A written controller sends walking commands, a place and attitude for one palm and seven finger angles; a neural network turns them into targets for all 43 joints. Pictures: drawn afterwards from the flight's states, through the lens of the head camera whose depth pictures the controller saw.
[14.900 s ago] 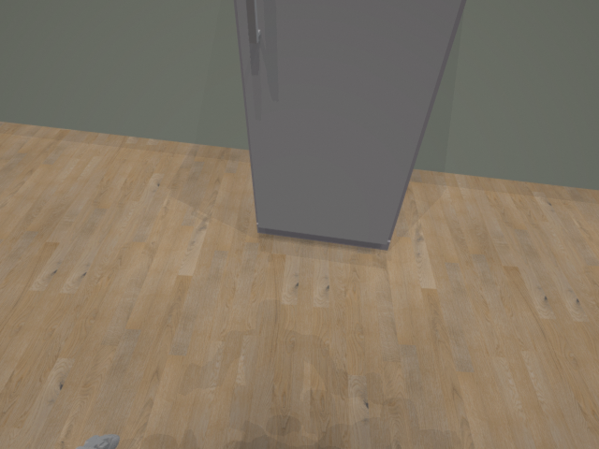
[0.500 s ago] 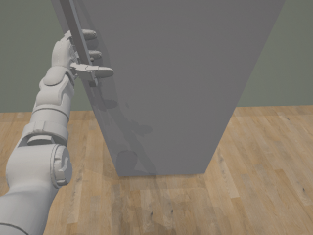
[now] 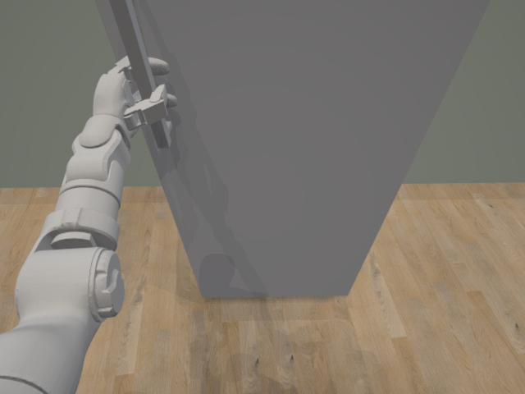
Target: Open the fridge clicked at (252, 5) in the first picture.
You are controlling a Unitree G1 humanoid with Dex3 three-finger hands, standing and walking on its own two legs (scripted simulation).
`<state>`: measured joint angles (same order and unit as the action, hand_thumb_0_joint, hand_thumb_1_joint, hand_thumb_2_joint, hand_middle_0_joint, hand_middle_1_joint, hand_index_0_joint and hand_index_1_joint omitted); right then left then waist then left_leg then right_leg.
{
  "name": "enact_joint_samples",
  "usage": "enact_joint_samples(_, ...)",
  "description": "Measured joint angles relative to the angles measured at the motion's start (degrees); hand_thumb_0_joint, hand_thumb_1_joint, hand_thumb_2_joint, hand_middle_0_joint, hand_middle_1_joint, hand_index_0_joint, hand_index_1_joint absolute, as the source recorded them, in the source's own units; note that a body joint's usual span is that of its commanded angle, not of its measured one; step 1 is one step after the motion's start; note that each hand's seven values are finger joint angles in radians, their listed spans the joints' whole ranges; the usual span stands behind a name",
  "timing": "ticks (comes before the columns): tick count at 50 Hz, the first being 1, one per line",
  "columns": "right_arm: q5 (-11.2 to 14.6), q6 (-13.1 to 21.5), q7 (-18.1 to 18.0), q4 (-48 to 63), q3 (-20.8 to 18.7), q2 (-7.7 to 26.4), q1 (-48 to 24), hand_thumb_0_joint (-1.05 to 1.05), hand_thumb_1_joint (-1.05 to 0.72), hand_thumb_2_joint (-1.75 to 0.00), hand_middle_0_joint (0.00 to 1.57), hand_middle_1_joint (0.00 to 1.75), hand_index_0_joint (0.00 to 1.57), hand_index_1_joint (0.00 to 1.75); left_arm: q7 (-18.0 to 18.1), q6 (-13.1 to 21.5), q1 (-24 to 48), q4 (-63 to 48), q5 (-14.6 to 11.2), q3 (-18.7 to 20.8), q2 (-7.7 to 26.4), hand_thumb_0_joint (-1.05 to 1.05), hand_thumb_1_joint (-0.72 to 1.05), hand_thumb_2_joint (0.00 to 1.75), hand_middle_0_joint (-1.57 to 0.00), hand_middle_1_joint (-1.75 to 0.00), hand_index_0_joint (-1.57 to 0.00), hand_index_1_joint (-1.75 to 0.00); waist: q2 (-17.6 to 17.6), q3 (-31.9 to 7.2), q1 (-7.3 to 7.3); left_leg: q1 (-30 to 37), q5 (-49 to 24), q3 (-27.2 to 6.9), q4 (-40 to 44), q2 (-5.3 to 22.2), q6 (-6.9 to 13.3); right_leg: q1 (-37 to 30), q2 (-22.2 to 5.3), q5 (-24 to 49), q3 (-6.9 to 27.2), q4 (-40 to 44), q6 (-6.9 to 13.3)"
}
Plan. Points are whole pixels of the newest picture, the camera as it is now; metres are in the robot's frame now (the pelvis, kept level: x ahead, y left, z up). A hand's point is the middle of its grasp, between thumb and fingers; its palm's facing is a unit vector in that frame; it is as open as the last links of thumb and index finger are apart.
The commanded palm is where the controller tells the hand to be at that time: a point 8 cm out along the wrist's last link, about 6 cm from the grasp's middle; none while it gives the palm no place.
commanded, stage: grip the handle and tug to test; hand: left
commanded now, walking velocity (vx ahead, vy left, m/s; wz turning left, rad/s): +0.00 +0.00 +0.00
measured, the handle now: (146, 66) +0.53 +0.17 +0.24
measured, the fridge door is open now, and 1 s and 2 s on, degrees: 0 0 25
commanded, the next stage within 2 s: pull the door a little, standing still in 0.70 s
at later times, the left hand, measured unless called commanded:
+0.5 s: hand (161, 104) +0.48 +0.15 +0.21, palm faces +0.01 -1.00 -0.01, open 5.4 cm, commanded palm +0.44 +0.20 +0.21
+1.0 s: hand (160, 105) +0.47 +0.15 +0.21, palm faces +0.02 -1.00 +0.00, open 5.5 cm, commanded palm +0.43 +0.20 +0.21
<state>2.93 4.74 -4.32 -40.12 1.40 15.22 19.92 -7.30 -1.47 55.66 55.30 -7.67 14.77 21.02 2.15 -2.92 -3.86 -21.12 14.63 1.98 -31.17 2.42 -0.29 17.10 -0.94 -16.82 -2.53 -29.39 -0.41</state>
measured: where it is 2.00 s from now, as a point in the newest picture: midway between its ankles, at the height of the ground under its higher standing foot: outside the picture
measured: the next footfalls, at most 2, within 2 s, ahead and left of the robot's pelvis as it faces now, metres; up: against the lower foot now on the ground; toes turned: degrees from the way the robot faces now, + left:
right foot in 1.76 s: +0.12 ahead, -0.10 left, +0.00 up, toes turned -5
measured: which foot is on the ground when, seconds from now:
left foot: down 0.00-1.00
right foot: down 0.00-1.00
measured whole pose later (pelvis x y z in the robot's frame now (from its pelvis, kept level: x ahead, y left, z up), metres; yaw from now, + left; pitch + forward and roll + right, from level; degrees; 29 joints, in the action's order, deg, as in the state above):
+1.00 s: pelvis +0.03 +0.00 +0.01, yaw -1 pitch +4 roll +0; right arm 3.2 0.6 -4.2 -36.0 0.9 14.5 13.9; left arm -6.2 -13.6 42.1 31.4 -8.8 14.7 17.0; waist 2.4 -3.9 -1.5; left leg -14.8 15.6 3.0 -27.0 2.4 -0.4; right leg 11.3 -0.9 -17.1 -1.6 -25.3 -0.4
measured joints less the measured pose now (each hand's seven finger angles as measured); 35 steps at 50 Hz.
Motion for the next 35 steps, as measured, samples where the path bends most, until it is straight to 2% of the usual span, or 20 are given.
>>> enact_joint_samples(10,-0.1,0.1,-0.2,-0.4,0.1,0.1,0.1,0.01,-0.9,-0.9,0.2,0.3,0.2,0.3,-0.6,0.7,2.7,3.3,0.5,-0.4,0.1,0.01,0.73,0.84,-0.43,-1.4,-0.42,-1.4,-0.2,0.1,-0.05,-1.0,0.0,-0.6,-0.7,-0.2,0.1,0.7,-0.2,-0.1,-0.5,-0.6,-0.1)
enact_joint_samples(15,-0.2,0.2,-0.2,-0.3,0.1,0.3,0.3,0.01,-0.9,-0.9,0.2,0.3,0.2,0.3,-0.8,1.4,4.0,5.5,0.7,-0.2,0.8,0.01,0.73,0.86,-0.43,-1.4,-0.43,-1.4,-0.3,0.1,-0.57,-1.7,-0.1,-0.6,-1.0,-0.2,0.1,1.5,-0.2,0.0,-0.5,-0.9,-0.1)
enact_joint_samples(23,-0.1,0.4,0.3,0.1,-0.2,0.4,1.5,0.01,-0.9,-0.9,0.2,0.3,0.2,0.3,0.4,1.7,1.0,2.2,0.2,0.4,1.0,0.01,0.75,0.84,-0.42,-1.4,-0.4,-1.4,0.0,0.0,-0.9,-1.2,-0.1,0.4,-0.7,0.1,0.1,1.4,0.0,0.2,0.5,-0.8,-0.1)
enact_joint_samples(28,0.3,0.0,0.4,0.4,-0.3,0.3,1.8,0.01,-0.9,-0.9,0.2,0.3,0.2,0.3,0.7,0.0,-2.8,-3.1,-0.5,1.0,0.6,0.01,0.77,0.82,-0.39,-1.4,-0.37,-1.4,0.2,-0.1,-0.76,0.3,0.1,1.2,0.2,0.3,0.1,0.3,0.2,0.3,1.2,0.1,-0.1)
enact_joint_samples(35,0.7,-1.1,0.5,1.7,-0.6,0.0,0.7,0.01,-0.9,-0.9,0.2,0.3,0.2,0.3,1.1,-4.1,-8.9,-12.9,-1.1,1.6,-0.8,0.01,0.78,0.8,-0.36,-1.4,-0.34,-1.4,0.2,-0.4,-0.2,3.0,0.6,2.0,1.8,0.4,0.1,-2.1,0.4,0.2,2.1,1.8,-0.2)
